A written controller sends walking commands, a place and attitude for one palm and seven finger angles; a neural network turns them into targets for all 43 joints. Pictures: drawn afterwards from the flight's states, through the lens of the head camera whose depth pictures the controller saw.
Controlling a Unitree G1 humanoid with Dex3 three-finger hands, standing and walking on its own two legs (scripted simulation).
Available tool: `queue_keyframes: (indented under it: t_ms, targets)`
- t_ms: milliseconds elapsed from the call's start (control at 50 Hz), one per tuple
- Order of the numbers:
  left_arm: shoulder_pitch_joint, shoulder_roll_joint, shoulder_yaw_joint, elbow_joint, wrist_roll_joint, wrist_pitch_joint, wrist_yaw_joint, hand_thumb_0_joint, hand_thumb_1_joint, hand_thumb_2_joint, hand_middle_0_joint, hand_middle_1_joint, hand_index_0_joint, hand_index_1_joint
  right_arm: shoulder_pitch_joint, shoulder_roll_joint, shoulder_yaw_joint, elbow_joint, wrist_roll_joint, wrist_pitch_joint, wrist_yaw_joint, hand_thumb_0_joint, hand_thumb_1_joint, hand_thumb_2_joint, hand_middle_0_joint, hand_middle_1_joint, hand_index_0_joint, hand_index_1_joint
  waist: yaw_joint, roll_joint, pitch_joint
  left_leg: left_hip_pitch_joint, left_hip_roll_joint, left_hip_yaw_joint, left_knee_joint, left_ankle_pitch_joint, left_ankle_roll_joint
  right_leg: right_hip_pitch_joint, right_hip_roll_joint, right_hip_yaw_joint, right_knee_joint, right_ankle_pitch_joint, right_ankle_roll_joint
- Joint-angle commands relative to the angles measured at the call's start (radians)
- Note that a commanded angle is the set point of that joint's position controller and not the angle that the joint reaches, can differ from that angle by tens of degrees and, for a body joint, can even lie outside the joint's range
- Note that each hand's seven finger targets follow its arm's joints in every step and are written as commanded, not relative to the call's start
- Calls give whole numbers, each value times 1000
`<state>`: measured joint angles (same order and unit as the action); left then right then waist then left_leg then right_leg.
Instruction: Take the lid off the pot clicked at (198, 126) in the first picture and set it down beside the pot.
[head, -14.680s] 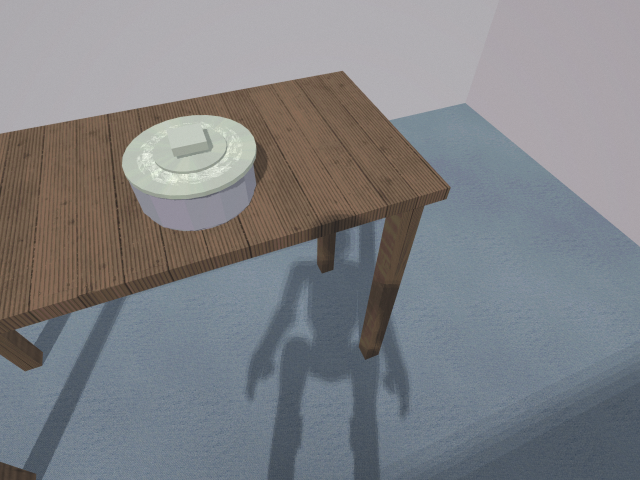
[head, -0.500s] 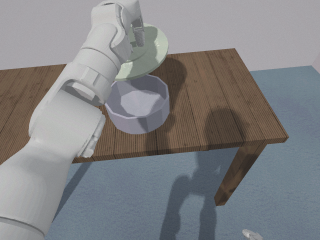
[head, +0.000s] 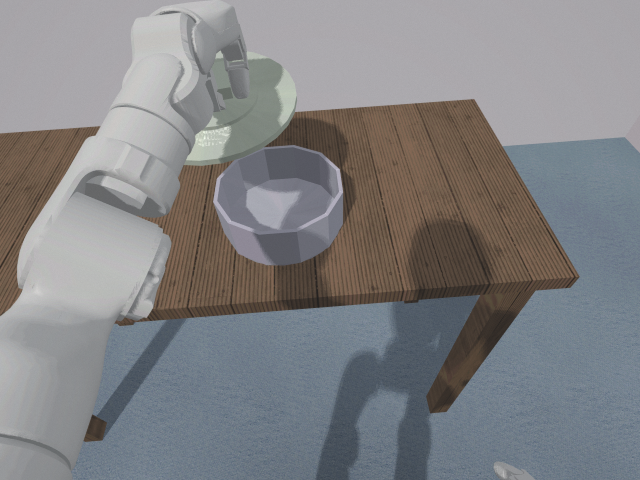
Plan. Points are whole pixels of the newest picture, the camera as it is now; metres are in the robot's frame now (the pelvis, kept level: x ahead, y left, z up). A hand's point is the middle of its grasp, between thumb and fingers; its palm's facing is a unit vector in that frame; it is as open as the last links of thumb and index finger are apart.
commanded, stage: move the lid sideways beside the pot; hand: left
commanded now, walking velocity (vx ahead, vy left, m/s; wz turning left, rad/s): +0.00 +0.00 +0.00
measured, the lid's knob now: (206, 83) +0.52 +0.11 +0.24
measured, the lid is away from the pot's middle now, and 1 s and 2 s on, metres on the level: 0.07 0.21 0.23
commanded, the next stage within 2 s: lower the lid onto the table in 1.52 s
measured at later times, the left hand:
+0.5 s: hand (146, 89) +0.48 +0.17 +0.26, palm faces -0.22 -0.07 -0.97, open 5.9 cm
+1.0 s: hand (85, 100) +0.47 +0.24 +0.25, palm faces -0.24 -0.07 -0.97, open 5.9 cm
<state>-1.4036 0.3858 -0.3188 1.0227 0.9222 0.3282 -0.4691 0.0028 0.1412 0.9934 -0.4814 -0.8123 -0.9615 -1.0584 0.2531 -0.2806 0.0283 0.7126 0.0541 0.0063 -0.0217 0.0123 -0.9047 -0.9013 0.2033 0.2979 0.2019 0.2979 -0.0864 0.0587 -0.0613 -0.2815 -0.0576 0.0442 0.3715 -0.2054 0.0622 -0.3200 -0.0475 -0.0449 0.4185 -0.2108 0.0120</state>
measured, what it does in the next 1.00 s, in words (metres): stands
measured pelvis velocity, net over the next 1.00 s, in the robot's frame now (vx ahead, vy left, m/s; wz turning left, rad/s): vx -0.01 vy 0.01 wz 0.01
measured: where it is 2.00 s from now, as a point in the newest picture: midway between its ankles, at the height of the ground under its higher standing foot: outside the picture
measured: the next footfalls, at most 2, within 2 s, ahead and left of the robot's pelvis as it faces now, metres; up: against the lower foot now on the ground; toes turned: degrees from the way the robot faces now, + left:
none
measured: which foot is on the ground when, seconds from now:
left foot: down 0.00-1.00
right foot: down 0.00-1.00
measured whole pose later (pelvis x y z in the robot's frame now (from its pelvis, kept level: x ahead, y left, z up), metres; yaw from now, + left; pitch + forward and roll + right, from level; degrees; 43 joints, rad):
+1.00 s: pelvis -0.01 +0.01 +0.00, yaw +0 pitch +6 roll -1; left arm -1.31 0.67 -0.23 0.95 0.95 0.19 -0.57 0.00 0.14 0.99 -0.48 -0.81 -0.96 -1.06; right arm 0.27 -0.28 0.02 0.67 0.07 0.09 -0.03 0.01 -0.90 -0.90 0.20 0.30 0.20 0.30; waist -0.10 0.04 -0.04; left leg -0.30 -0.06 0.03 0.41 -0.22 0.08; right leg -0.30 -0.04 -0.06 0.38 -0.18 0.02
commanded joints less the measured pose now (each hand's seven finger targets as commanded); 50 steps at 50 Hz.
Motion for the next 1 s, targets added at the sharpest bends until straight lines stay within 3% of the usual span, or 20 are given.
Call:
queue_keyframes:
  t_ms: [0, 20, 80, 100, 140, 200, 240, 300, 320, 380, 400, 440, 500, 540, 600, 660, 720, 780, 800, 980]
  targets:
    - [-671, 241, 73, -246, 20, -19, 62, 0, 497, 1148, -690, -948, -1032, -1102, -14, -123, -42, -119, 7, -34, -6, 0, -900, -900, 200, 300, 200, 300, -11, -58, -453, 259, 9, -89, 18, 394, 5, 119, 41, 18, -11, 337, -56]
    - [-663, 302, 116, -229, 47, -19, 63, 0, 497, 1148, -690, -948, -1032, -1102, -13, -121, -40, -113, 5, -33, -5, 0, -900, -900, 200, 300, 200, 300, -2, -83, -458, 253, 11, -90, 20, 383, 5, 126, 44, 20, -5, 336, -55]
    - [-660, 327, 116, -211, 60, -15, 53, 0, 497, 1148, -690, -948, -1032, -1102, -13, -128, -39, -117, 9, -22, -7, 0, -900, -900, 200, 300, 200, 300, -3, -103, -435, 226, 8, -81, 9, 355, 7, 137, 45, 20, -9, 335, -54]
    - [-639, 274, 81, -251, 34, -28, 50, 0, 497, 1148, -690, -948, -1032, -1102, -22, -127, -43, -133, 10, -20, -5, 0, -900, -900, 200, 300, 200, 300, -4, -69, -453, 249, 11, -85, 19, 414, 6, 136, 39, 20, -9, 354, -56]
    - [-590, 359, 146, -194, 62, -25, 42, 0, 497, 1148, -690, -948, -1032, -1102, -16, -130, -42, -127, 5, -11, -7, 0, -900, -900, 200, 300, 200, 300, 6, -106, -448, 229, 10, -80, 22, 391, 12, 153, 44, 24, -7, 355, -53]
    - [-575, 276, 68, -192, 32, -27, 23, 0, 497, 1148, -690, -948, -1032, -1102, -14, -136, -46, -131, 16, 2, -6, 0, -900, -900, 200, 300, 200, 300, -16, -102, -388, 211, 7, -76, 17, 361, 13, 123, 42, 15, -24, 336, -52]
    - [-616, 397, 151, -227, 56, -38, 23, 0, 497, 1148, -690, -948, -1032, -1102, -16, -139, -45, -134, 11, 5, -11, 0, -900, -900, 200, 300, 200, 300, -5, -108, -428, 217, 6, -74, 15, 327, 16, 149, 45, 21, -18, 330, -52]
    - [-607, 359, 116, -339, 37, -69, 22, 0, 497, 1148, -690, -948, -1032, -1102, -13, -132, -52, -156, 10, -5, -10, 0, -900, -900, 200, 300, 200, 300, -3, -24, -491, 298, 14, -92, 42, 465, 13, 146, 44, 22, -17, 374, -54]
    - [-605, 423, 167, -314, 60, -67, 21, 0, 497, 1148, -690, -948, -1032, -1102, -5, -132, -52, -144, 8, -1, -9, 0, -900, -900, 200, 300, 200, 300, 1, -67, -487, 284, 16, -92, 43, 456, 13, 152, 49, 23, -13, 372, -53]
    - [-578, 392, 132, -257, 55, -56, 4, 0, 497, 1148, -690, -948, -1032, -1102, -7, -136, -50, -138, 17, 10, -8, 0, -900, -900, 200, 300, 200, 300, -5, -72, -409, 240, 10, -83, 28, 392, 14, 126, 51, 14, -20, 337, -53]
    - [-554, 349, 99, -304, 28, -64, 2, 0, 497, 1148, -690, -948, -1032, -1102, -10, -143, -55, -148, 18, 10, -4, 0, -900, -900, 200, 300, 200, 300, -8, -24, -422, 264, 11, -87, 34, 433, 10, 121, 45, 13, -22, 345, -56]
    - [-536, 443, 169, -247, 56, -61, -1, 0, 497, 1148, -690, -948, -1032, -1102, -7, -146, -51, -138, 14, 21, -7, 0, -900, -900, 200, 300, 200, 300, -2, -61, -408, 237, 9, -85, 33, 390, 14, 130, 52, 14, -23, 329, -56]
    - [-553, 390, 105, -277, 34, -72, -12, 0, 497, 1148, -690, -948, -1032, -1102, -3, -153, -56, -141, 24, 31, -8, 0, -900, -900, 200, 300, 200, 300, -19, -52, -383, 234, 13, -88, 27, 378, 10, 116, 49, 7, -33, 319, -57]
    - [-592, 477, 170, -321, 54, -89, -9, 0, 497, 1148, -690, -948, -1032, -1102, -9, -147, -55, -150, 18, 23, -11, 0, -900, -900, 200, 300, 200, 300, -7, -28, -443, 263, 9, -93, 37, 382, 15, 134, 55, 15, -26, 317, -57]
    - [-562, 422, 116, -340, 32, -103, -14, 0, 497, 1148, -690, -948, -1032, -1102, 5, -150, -61, -152, 23, 23, -12, 0, -900, -900, 200, 300, 200, 300, -21, 12, -429, 296, 16, -103, 43, 432, 7, 100, 55, 8, -36, 312, -60]
    - [-547, 514, 188, -287, 52, -101, -19, 0, 497, 1148, -690, -948, -1032, -1102, 8, -153, -58, -143, 22, 33, -12, 0, -900, -900, 200, 300, 200, 300, -9, -22, -411, 253, 12, -96, 35, 396, 9, 117, 60, 5, -30, 308, -60]
    - [-536, 455, 137, -315, 55, -105, -23, 0, 497, 1148, -690, -948, -1032, -1102, 4, -150, -61, -145, 23, 38, -6, 0, -900, -900, 200, 300, 200, 300, -17, 22, -402, 289, 21, -110, 47, 435, -3, 64, 64, 0, -33, 276, -61]
    - [-543, 512, 175, -286, 52, -107, -34, 0, 497, 1148, -690, -948, -1032, -1102, 10, -160, -59, -143, 25, 49, -8, 0, -900, -900, 200, 300, 200, 300, -16, -19, -391, 254, 15, -104, 37, 375, 3, 88, 66, -5, -35, 269, -61]
    - [-535, 475, 141, -327, 29, -116, -34, 0, 497, 1148, -690, -948, -1032, -1102, 7, -165, -63, -153, 25, 47, -7, 0, -900, -900, 200, 300, 200, 300, -21, 25, -405, 277, 15, -107, 46, 410, 1, 80, 59, -2, -40, 279, -64]
    - [-541, 559, 191, -285, 57, -149, -37, 0, 497, 1148, -690, -948, -1032, -1102, 31, -163, -63, -141, 24, 56, -13, 0, -900, -900, 200, 300, 200, 300, -16, 19, -413, 272, 18, -110, 43, 404, 1, 80, 70, -6, -40, 257, -63]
